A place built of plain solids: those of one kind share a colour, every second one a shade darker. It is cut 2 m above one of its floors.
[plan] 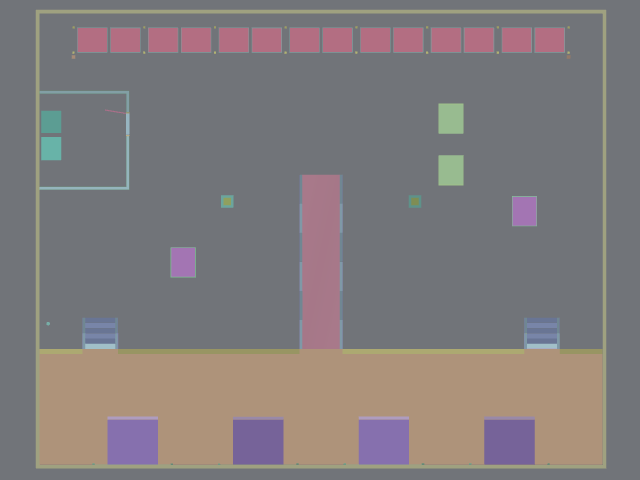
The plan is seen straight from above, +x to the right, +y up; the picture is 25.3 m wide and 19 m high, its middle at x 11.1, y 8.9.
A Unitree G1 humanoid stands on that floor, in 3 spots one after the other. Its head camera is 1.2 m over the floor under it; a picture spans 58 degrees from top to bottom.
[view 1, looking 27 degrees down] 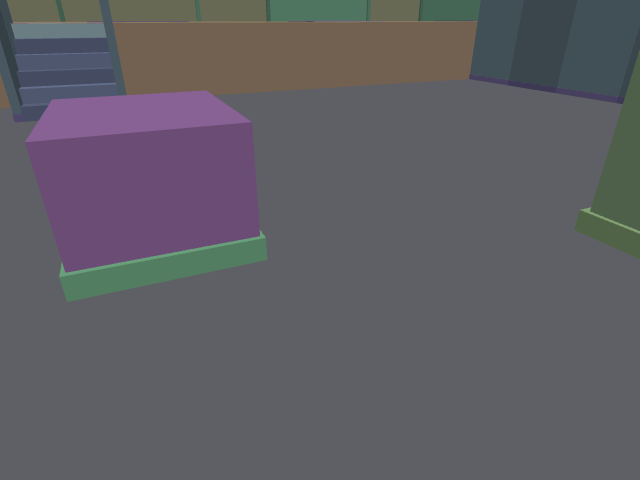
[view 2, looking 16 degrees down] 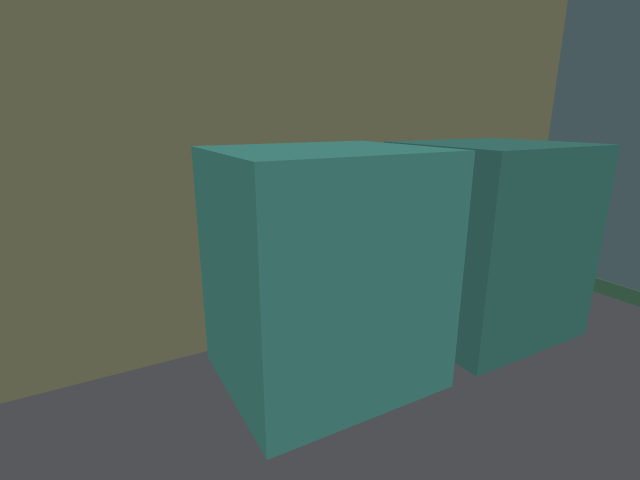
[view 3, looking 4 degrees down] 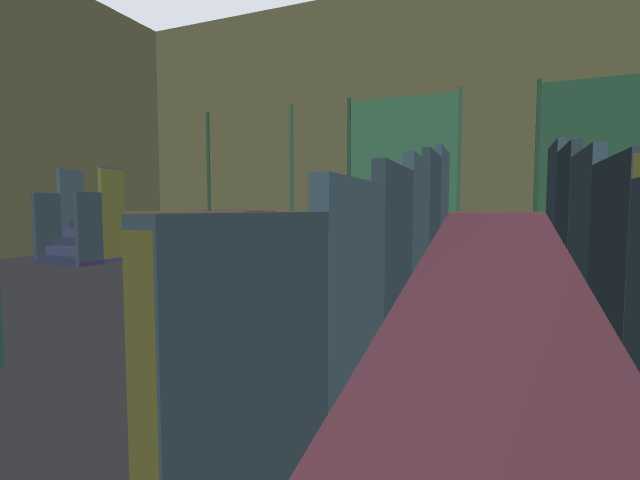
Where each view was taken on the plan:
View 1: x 19.29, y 12.68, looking -114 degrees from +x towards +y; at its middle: ground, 2.64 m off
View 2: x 2.08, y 11.60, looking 151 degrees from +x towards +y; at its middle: room_stock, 1.45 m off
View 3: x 11.14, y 12.28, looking -68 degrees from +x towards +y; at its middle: dock_south_cheek_whole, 1.99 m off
